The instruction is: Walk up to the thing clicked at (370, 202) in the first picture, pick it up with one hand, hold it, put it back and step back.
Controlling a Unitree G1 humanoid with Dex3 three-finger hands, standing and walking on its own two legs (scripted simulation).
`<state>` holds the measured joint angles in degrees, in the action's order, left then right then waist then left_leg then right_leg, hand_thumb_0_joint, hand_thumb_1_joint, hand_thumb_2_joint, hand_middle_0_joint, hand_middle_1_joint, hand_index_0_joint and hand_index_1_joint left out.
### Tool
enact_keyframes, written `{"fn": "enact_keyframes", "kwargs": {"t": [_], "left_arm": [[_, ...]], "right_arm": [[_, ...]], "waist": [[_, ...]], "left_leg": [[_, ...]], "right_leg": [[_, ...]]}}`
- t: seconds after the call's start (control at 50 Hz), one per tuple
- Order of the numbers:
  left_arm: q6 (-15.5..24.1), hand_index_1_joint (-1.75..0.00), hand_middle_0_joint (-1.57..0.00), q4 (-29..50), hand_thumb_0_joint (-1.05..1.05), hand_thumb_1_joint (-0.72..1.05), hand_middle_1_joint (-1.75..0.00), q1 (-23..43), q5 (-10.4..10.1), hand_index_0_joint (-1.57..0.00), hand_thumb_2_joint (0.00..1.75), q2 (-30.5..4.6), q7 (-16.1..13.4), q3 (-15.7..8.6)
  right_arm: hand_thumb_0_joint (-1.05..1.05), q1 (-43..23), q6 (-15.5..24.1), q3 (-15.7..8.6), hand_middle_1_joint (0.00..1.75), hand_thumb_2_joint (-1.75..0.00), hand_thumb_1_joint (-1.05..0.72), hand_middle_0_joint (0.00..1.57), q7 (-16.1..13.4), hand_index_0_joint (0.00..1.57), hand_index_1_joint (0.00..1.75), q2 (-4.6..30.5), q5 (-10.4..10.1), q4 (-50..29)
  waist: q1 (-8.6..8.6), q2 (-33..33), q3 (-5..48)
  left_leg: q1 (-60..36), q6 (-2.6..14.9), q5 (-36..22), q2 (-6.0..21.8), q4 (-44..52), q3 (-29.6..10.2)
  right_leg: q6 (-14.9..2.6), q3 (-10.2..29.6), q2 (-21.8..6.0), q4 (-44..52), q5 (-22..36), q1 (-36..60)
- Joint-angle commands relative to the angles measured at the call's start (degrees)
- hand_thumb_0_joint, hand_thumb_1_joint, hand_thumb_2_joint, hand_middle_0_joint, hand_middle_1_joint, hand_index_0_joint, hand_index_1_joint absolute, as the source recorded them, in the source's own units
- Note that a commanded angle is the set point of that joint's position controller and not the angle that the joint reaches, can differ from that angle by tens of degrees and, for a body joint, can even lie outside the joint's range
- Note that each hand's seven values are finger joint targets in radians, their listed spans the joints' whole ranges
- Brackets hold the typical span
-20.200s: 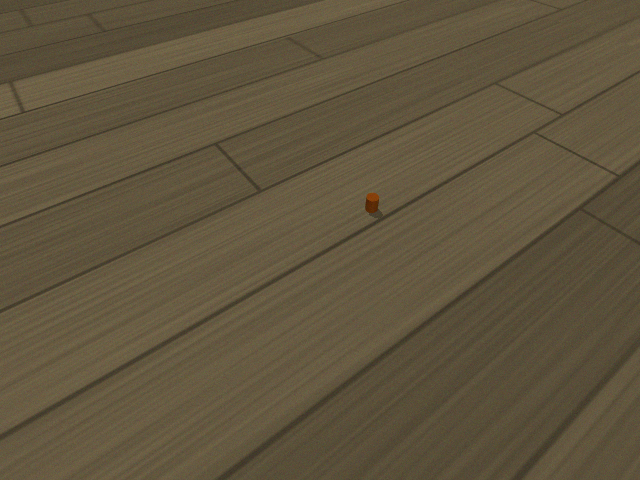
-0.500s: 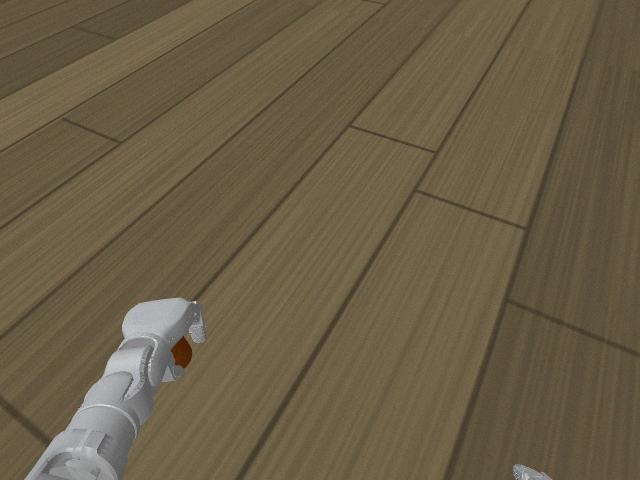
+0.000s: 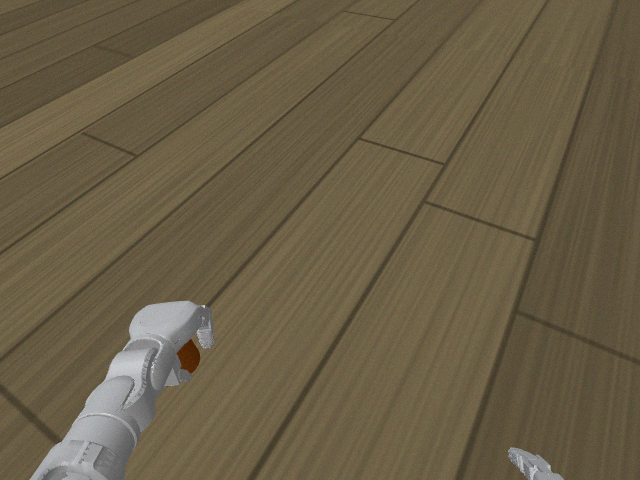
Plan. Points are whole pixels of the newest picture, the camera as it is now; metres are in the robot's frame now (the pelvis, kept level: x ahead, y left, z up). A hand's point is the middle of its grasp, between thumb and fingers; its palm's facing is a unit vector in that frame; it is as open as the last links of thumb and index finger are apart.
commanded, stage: hold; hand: left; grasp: from above
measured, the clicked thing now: (174, 351) +0.32 +0.24 -0.06
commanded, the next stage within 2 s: crouch in 1.12 s
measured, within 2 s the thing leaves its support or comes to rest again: neither
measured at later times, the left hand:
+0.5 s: hand (175, 362) +0.29 +0.22 -0.02, palm faces -0.43 -0.06 -0.90, open 7.7 cm
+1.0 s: hand (171, 361) +0.29 +0.22 -0.02, palm faces -0.44 -0.06 -0.90, open 7.8 cm
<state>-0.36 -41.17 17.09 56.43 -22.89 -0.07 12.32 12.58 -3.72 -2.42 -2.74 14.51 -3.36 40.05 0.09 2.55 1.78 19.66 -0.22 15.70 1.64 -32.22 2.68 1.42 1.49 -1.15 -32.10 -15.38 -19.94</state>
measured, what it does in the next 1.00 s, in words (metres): stands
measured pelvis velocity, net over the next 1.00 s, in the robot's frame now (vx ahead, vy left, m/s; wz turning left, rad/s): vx -0.01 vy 0.00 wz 0.00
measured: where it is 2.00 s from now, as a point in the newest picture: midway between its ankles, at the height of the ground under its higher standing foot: outside the picture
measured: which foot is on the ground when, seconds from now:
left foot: down 0.00-1.00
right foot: down 0.00-1.00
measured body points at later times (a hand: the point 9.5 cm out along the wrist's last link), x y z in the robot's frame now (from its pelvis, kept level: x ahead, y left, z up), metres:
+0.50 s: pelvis -0.01 +0.00 +0.00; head +0.00 -0.03 +0.45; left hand +0.30 +0.22 +0.03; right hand +0.14 -0.26 -0.11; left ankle +0.01 +0.12 -0.73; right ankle +0.01 -0.14 -0.73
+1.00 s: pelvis -0.01 +0.00 +0.01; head +0.00 -0.03 +0.46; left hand +0.30 +0.22 +0.03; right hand +0.14 -0.25 -0.11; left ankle +0.01 +0.12 -0.73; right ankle +0.01 -0.14 -0.73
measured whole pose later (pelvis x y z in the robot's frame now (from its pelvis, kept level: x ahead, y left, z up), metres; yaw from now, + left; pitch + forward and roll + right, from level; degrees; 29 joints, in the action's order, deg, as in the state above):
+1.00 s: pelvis -0.01 +0.00 +0.01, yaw +0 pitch +0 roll +0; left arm -0.4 -34.9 14.7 55.8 -23.5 3.1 12.5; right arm 9.8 -4.3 -1.3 -3.8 14.1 -4.0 39.6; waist -1.2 3.0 0.0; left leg 15.0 -0.3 12.6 1.4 -27.1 2.8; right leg 1.2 1.6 -1.2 -27.8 -12.7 -15.6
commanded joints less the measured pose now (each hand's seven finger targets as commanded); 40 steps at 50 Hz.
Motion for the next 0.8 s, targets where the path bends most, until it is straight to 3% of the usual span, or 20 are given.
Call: {"fn": "enact_keyframes", "kwargs": {"t": [0.0, 0.12, 0.14, 0.24, 0.42, 0.5, 0.54, 0.6, 0.64, 0.68, 0.74, 0.78], "left_arm": [[0.2, -0.96, -0.73, 10.1, 0.0, 0.45, -1.02, 18.2, 0.0, -0.8, 0.85, -12.2, -1.8, -5.7], [0.2, -0.96, -0.72, 12.5, 0.0, 0.44, -1.03, 18.4, 0.0, -0.79, 0.83, -12.1, -1.2, -5.4], [0.1, -0.95, -0.72, 12.4, 0.0, 0.44, -1.02, 17.9, 0.0, -0.79, 0.83, -11.9, -1.2, -5.4], [0.3, -0.93, -0.72, 12.6, 0.0, 0.43, -1.0, 17.2, -0.5, -0.79, 0.8, -12.4, -0.6, -5.7], [0.2, -0.93, -0.72, 17.5, 0.0, 0.44, -1.01, 19.3, -0.6, -0.79, 0.8, -12.9, 0.3, -5.8], [0.0, -0.95, -0.7, 15.3, 0.0, 0.41, -1.02, 17.5, -0.7, -0.77, 0.81, -12.0, 0.9, -4.9], [0.0, -0.94, -0.69, 15.8, 0.0, 0.4, -1.01, 16.8, -0.9, -0.76, 0.81, -12.8, 0.9, -6.2], [0.2, -0.95, -0.68, 17.9, 0.0, 0.39, -1.02, 17.5, -1.0, -0.75, 0.8, -11.3, 1.7, -4.3], [0.1, -0.94, -0.68, 16.3, 0.0, 0.38, -1.01, 15.6, -0.8, -0.75, 0.79, -12.3, 1.7, -5.7], [0.3, -0.94, -0.69, 18.6, 0.0, 0.39, -1.01, 17.7, -0.8, -0.76, 0.82, -12.0, 1.5, -5.0], [0.0, -0.92, -0.7, 17.8, 0.0, 0.38, -0.99, 16.1, -0.6, -0.76, 0.82, -12.8, 0.8, -6.6], [0.2, -0.94, -0.71, 18.4, 0.0, 0.4, -1.0, 18.0, -0.3, -0.77, 0.83, -13.1, 0.7, -6.2]], "right_arm": [[0.0, -3.5, 2.3, -2.4, 0.3, -0.9, -0.9, 0.2, -0.7, 0.2, 0.3, 7.8, -0.1, -7.0], [0.0, -5.2, 2.4, -2.0, 0.3, -0.9, -0.91, 0.2, -0.8, 0.2, 0.3, 7.3, -0.2, -7.8], [0.0, -5.0, 2.4, -2.1, 0.3, -0.9, -0.91, 0.2, -0.8, 0.2, 0.3, 7.5, -0.2, -7.8], [0.0, -6.3, 2.5, -1.7, 0.3, -0.9, -0.91, 0.2, -1.1, 0.2, 0.3, 7.4, -0.3, -7.9], [0.0, -7.3, 2.6, -1.4, 0.3, -0.9, -0.91, 0.2, -1.4, 0.2, 0.3, 6.9, -0.6, -8.0], [0.0, -7.7, 2.5, -1.2, 0.3, -0.9, -0.91, 0.2, -1.5, 0.2, 0.3, 7.0, -0.6, -8.0], [0.0, -8.2, 2.5, -1.2, 0.3, -0.9, -0.91, 0.2, -1.5, 0.2, 0.3, 6.9, -0.7, -8.5], [0.0, -8.3, 2.5, -1.1, 0.3, -0.9, -0.91, 0.2, -1.4, 0.2, 0.3, 6.7, -0.7, -8.9], [0.0, -7.9, 2.5, -1.1, 0.3, -0.9, -0.91, 0.2, -1.5, 0.2, 0.3, 6.8, -0.7, -8.7], [0.0, -8.5, 2.4, -1.0, 0.3, -0.9, -0.91, 0.2, -1.5, 0.2, 0.3, 6.5, -0.7, -9.0], [0.0, -8.3, 2.3, -1.0, 0.3, -0.9, -0.91, 0.2, -1.6, 0.2, 0.3, 6.6, -0.7, -8.6], [0.0, -8.6, 2.3, -1.0, 0.3, -0.9, -0.91, 0.2, -1.6, 0.2, 0.3, 6.6, -0.6, -8.6]], "waist": [[0.08, -1.8, 14.1], [-0.63, -1.5, 12.9], [0.04, -1.9, 13.4], [-0.12, -2.7, 11.8], [-0.58, -2.0, 14.1], [-0.65, -2.6, 11.6], [-1.37, -1.7, 11.2], [-0.76, -1.7, 11.8], [-1.01, -2.7, 11.8], [-0.83, -1.6, 12.4], [-1.3, -1.6, 12.5], [-0.92, -1.5, 12.2]], "left_leg": [[-8.2, 0.68, -13.0, -1.9, 4.6, -0.3], [-8.0, 0.77, -10.0, -2.1, 5.9, -0.2], [-8.7, 0.91, -10.1, -2.1, 5.8, 0.0], [-8.4, 1.04, -7.8, -2.2, 6.6, 0.0], [-10.6, 1.23, -10.1, -2.4, 6.8, 0.4], [-10.1, 0.97, -9.8, -1.8, 7.8, 0.0], [-9.7, 0.92, -8.6, -2.1, 8.3, 0.1], [-10.6, 0.92, -8.9, -1.9, 8.5, 0.0], [-10.5, 1.09, -9.2, -1.9, 8.3, 0.0], [-11.2, 1.07, -9.6, -2.1, 8.3, 0.2], [-11.0, 0.97, -9.9, -2.2, 8.2, 0.4], [-11.1, 0.9, -9.7, -2.0, 8.4, 0.1]], "right_leg": [[-1.76, -1.2, 2.8, 5.0, 10.7, 4.4], [-1.85, -0.9, 2.6, 6.3, 7.6, 4.7], [-1.71, -0.7, 2.5, 6.4, 8.0, 4.5], [-1.54, -0.9, 2.4, 7.5, 5.6, 4.4], [-1.27, -0.6, 2.2, 7.9, 8.1, 5.8], [-1.68, -1.3, 2.7, 8.1, 7.0, 5.4], [-1.79, -1.2, 2.5, 8.5, 5.8, 5.5], [-1.88, -1.2, 2.6, 8.4, 6.3, 5.4], [-1.7, -1.2, 2.6, 8.5, 6.4, 5.9], [-1.7, -1.0, 2.4, 8.7, 6.9, 5.7], [-1.72, -1.0, 2.5, 8.8, 6.9, 6.2], [-1.84, -1.2, 2.5, 8.6, 6.8, 5.9]]}}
